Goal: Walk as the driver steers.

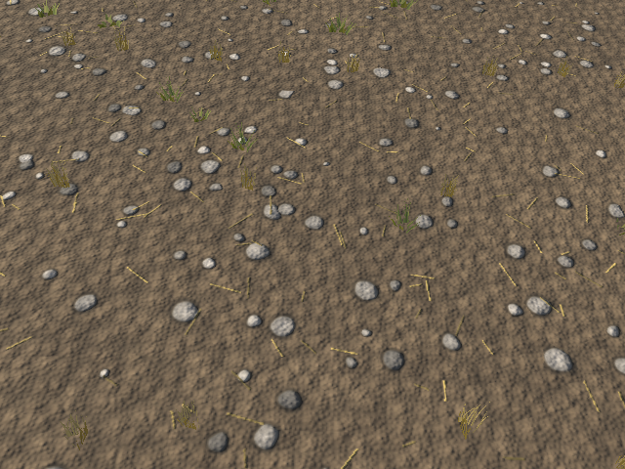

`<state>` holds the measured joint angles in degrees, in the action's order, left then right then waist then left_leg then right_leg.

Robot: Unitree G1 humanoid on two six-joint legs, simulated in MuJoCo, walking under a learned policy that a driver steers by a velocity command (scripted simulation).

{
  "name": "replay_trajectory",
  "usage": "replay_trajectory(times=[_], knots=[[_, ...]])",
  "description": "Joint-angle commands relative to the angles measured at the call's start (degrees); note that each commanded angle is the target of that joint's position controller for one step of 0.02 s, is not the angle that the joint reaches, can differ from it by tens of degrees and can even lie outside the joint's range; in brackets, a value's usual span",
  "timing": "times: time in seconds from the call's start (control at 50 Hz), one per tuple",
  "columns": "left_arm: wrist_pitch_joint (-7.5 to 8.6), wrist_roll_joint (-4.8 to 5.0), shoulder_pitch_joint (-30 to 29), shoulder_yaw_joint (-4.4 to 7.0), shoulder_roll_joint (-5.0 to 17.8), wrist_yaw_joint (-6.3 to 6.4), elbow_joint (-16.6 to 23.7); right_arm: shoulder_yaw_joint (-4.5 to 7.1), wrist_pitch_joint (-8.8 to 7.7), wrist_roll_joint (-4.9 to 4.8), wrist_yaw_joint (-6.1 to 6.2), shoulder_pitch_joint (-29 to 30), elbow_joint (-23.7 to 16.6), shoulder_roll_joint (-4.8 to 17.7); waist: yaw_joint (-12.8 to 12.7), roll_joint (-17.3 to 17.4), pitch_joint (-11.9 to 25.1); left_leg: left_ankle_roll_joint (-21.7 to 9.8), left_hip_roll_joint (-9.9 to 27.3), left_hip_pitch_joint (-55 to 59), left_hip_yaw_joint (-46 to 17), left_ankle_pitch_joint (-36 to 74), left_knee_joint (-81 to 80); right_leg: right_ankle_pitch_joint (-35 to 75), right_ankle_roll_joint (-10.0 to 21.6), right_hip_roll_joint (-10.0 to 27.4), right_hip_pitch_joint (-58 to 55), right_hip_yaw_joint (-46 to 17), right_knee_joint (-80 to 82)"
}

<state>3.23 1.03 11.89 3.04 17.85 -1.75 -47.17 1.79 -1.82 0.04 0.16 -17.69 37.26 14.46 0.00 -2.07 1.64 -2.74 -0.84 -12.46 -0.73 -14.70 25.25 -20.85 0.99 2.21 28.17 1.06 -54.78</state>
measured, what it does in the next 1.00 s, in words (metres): walks ahead, turning right: right foot, then left foot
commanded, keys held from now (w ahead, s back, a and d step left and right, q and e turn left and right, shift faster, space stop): w+e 0.58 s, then w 0.42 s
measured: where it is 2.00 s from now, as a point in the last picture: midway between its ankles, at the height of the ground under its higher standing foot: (429, 305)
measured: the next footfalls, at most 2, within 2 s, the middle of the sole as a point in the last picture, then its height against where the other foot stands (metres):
right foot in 0.36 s outside the picture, level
left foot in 0.86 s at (347, 423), level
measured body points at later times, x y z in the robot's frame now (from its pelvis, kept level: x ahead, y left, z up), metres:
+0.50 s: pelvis +0.22 -0.10 -0.01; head +0.26 -0.12 +0.44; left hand +0.42 +0.14 -0.11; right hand +0.26 -0.39 -0.12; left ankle +0.18 +0.09 -0.65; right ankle +0.25 -0.18 -0.74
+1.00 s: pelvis +0.51 -0.13 -0.01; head +0.54 -0.13 +0.44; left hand +0.69 +0.09 -0.13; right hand +0.54 -0.44 -0.10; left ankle +0.60 -0.07 -0.74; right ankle +0.36 -0.22 -0.65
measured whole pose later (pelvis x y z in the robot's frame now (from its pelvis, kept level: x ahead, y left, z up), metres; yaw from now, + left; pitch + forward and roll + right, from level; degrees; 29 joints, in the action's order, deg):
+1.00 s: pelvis +0.51 -0.13 -0.01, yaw -24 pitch +1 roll +0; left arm 3.1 0.9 18.3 2.4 16.8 -0.3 -45.1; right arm 2.7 -6.0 0.2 -1.4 -12.6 39.3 15.4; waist -0.7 -1.9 -1.0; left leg -3.1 -2.8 -19.1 1.6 -9.5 27.1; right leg -21.8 2.3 -1.3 21.8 -4.3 -66.3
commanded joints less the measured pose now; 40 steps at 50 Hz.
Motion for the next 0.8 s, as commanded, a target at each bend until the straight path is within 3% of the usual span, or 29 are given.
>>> replay_trajectory(times=[0.02,0.14,0.26,0.3,0.32,0.34,0.36,0.38,0.4,0.42,0.44,0.46,0.48,0.52,0.56,0.66,0.74,0.8], knots=[[1.29,-0.05,-4.78,1.33,4.57,-0.23,3.83,2.78,-1.98,0.43,0.6,-0.4,-2.89,8.79,1.41,8.77,-3.58,-9.06,14.65,10.6,-15.58,-0.73,-17.31,9.63,-0.86,3.57,17.29,-3.24,-1.6],[0.26,0.21,-9.26,0.08,1.43,-0.65,5.83,3.92,-2.97,0.45,0.64,-2.69,0.18,10.32,3.44,7.45,-4.34,-7.75,14.33,9.54,-2.89,8.75,-18.39,19.85,-2.85,2.07,12.32,-3.6,11.86],[0.19,0.21,-13.62,-0.25,1.97,-2.06,9.34,4.96,-2.51,-0.86,0.68,-4.01,3.39,11.78,4.4,6.98,-7.25,-6.11,17.49,14.04,1.97,12.01,-15.79,16.33,0.72,1.76,11.4,-1.52,18.77],[0.31,0.1,-12.45,0.17,2.95,-2.51,10.02,5.35,-1.86,-1.1,0.97,-3.09,3.64,12.95,2.99,7.62,-5.95,-4.8,17.63,15.55,4.01,24.25,-10.93,11.66,2.82,-0.08,7.37,1.19,19.86],[0.29,0.02,-9.0,0.9,4.1,-2.49,9.57,5.5,-1.43,-1.09,1.24,-2.33,3.48,13.68,0.75,8.03,-2.98,-3.65,16.77,15.18,6.04,36.31,-4.95,10.66,4.09,-2.47,0.87,3.54,20.52],[0.24,0.1,-1.2,2.34,6.15,-2.24,7.55,5.27,-0.93,-0.99,1.6,-2.1,3.28,13.34,-3.27,6.78,1.9,-1.85,14.48,12.6,9.07,44.97,5.91,12.36,5.71,-5.51,-10.51,5.19,22.58],[-0.02,0.52,8.49,4.3,10.24,-1.46,5.31,4.5,-1.0,-0.25,2.05,-3.3,2.51,11.9,-7.2,3.57,7.75,0.66,12.05,2.19,10.35,39.65,20.61,13.24,8.27,-4.0,-27.3,-0.4,22.42],[-0.22,0.71,12.7,5.93,17.79,-0.64,5.4,2.08,-2.32,1.48,1.42,-7.18,-1.14,5.21,-4.49,-13.14,13.7,5.75,1.98,-23.87,9.28,-0.74,44.62,2.55,19.17,12.56,-47.52,-33.08,27.69],[0.28,0.65,13.69,4.58,14.35,-0.67,6.54,1.77,-4.52,0.28,0.89,-4.31,-0.55,6.47,-6.62,-9.3,20.98,4.87,-1.27,-30.47,-4.1,-17.87,52.22,-3.07,21.36,16.8,-51.96,-49.96,37.45],[0.66,0.11,11.54,3.67,11.22,-0.65,6.3,2.8,-5.65,-2.05,0.19,0.67,-1.91,10.31,-7.23,-5.66,13.13,3.61,1.9,-35.75,-5.45,-13.64,53.62,-0.64,18.36,15.5,-47.38,-41.41,38.25],[0.81,0.22,8.46,3.27,9.87,-0.5,6.84,2.5,-6.32,-1.79,0.27,2.93,-2.39,10.12,-5.57,-2.08,7.94,2.57,4.46,-34.84,-4.65,-8.92,49.98,4.21,16.5,13.08,-39.34,-33.99,37.76],[0.63,0.13,4.67,2.79,8.25,-0.33,7.68,2.7,-6.48,-0.27,0.74,3.85,-2.23,10.11,-3.35,0.76,4.26,2.65,6.38,-32.12,-4.15,-5.49,45.36,9.33,15.17,10.87,-31.39,-28.53,38.1],[0.58,-0.46,2.04,2.18,6.69,-0.15,8.76,3.12,-5.99,0.43,1.0,3.18,-2.16,10.31,-1.1,-0.32,2.46,2.84,7.74,-27.9,-4.37,-2.97,42.16,13.64,14.54,8.77,-25.12,-24.88,39.53],[0.72,-0.76,0.08,2.19,6.29,0.23,9.71,3.1,-4.68,0.76,0.86,1.63,-2.01,9.19,0.87,-2.29,1.46,4.07,7.81,-24.19,-3.7,-0.97,39.36,18.78,15.36,6.96,-18.85,-22.21,41.83],[1.02,-0.48,0.77,2.38,6.91,0.83,9.22,2.81,-3.8,1.08,0.95,2.49,-2.28,8.01,1.24,-1.69,0.12,5.52,7.14,-23.96,-2.68,2.14,35.04,22.56,15.52,5.7,-15.06,-18.95,42.78],[0.78,0.07,5.12,2.18,6.84,2.01,6.67,1.32,-4.48,0.66,0.12,12.9,-4.0,4.69,-3.13,-2.59,-1.76,6.41,4.51,-20.85,-1.24,19.97,13.29,21.33,11.79,2.75,-14.26,-13.48,42.34],[0.47,0.32,9.36,2.17,7.57,2.06,4.48,1.51,-5.38,-0.44,-1.27,18.68,-5.3,5.91,-5.65,-2.51,-3.55,4.69,3.3,-20.3,-1.73,21.73,5.88,18.4,11.65,6.39,-19.83,-17.09,40.25],[-0.19,0.01,10.21,2.45,8.09,2.31,3.6,2.09,-5.73,-0.36,-1.79,18.09,-5.64,7.39,-4.47,-3.4,-3.86,2.07,2.82,-20.27,-1.96,14.78,3.17,24.09,10.52,9.43,-26.65,-19.97,36.61]])
Keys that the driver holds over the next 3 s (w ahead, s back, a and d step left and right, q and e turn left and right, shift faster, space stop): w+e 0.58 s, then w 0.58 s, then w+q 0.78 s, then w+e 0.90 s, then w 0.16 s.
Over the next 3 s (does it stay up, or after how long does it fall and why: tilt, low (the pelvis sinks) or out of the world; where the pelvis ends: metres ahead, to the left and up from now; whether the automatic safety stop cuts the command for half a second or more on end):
stays up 1.60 -0.34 -0.02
